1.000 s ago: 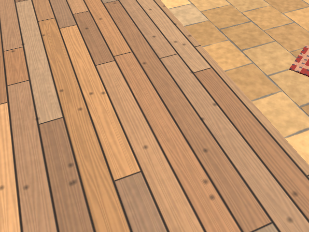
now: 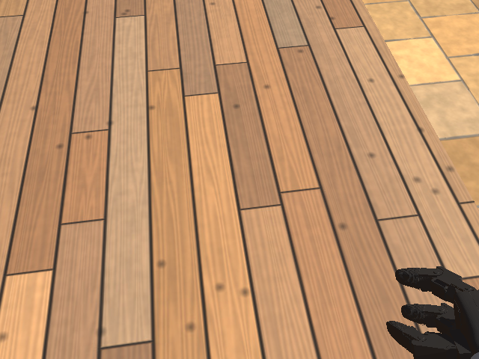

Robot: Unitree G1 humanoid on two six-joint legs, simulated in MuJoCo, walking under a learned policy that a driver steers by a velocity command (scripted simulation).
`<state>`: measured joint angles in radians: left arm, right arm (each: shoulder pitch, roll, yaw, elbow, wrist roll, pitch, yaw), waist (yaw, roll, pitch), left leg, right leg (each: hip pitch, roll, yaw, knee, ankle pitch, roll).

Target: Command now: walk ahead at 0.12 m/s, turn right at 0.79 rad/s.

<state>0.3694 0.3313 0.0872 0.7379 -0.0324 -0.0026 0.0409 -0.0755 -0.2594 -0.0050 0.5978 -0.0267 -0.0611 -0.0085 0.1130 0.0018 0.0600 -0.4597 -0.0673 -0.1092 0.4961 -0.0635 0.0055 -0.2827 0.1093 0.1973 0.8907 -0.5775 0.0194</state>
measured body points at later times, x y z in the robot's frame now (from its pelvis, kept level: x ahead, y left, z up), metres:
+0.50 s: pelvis +0.06 -0.01 +0.02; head +0.09 -0.02 +0.47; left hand +0.25 +0.23 -0.06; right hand +0.13 -0.32 -0.11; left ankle +0.06 +0.11 -0.65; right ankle +0.06 -0.14 -0.72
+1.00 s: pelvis +0.07 +0.04 +0.02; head +0.08 +0.07 +0.47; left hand +0.08 +0.35 -0.10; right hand +0.34 -0.14 -0.05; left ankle +0.05 +0.11 -0.72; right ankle +0.16 -0.10 -0.67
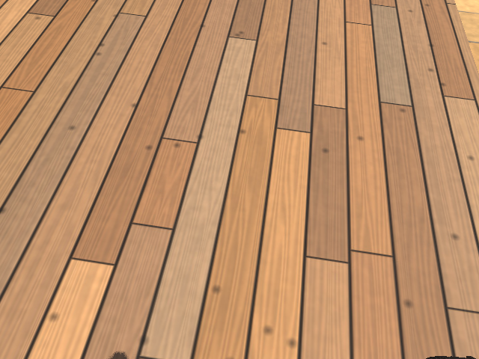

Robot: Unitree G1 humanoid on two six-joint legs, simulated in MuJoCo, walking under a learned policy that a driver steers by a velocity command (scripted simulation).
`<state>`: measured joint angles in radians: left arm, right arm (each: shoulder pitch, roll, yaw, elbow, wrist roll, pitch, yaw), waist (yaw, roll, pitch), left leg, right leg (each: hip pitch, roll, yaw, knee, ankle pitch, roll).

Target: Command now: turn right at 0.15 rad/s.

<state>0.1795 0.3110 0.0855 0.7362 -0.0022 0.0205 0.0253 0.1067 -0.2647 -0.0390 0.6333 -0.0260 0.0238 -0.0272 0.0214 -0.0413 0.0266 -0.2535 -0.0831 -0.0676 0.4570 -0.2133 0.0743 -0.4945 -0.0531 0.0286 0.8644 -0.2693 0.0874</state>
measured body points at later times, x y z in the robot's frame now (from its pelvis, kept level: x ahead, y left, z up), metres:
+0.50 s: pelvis +0.12 -0.12 +0.00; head +0.14 -0.16 +0.45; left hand +0.29 +0.12 -0.09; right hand +0.18 -0.44 -0.11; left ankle +0.15 +0.01 -0.66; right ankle +0.04 -0.19 -0.74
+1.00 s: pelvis +0.27 -0.19 -0.01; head +0.29 -0.21 +0.44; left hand +0.48 +0.01 -0.12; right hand +0.31 -0.48 -0.13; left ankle +0.39 -0.13 -0.74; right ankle +0.23 -0.33 -0.74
